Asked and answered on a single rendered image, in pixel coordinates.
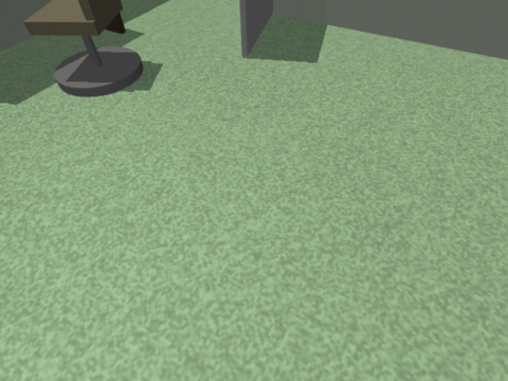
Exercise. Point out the office chair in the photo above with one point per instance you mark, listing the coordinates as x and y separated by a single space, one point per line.
96 71

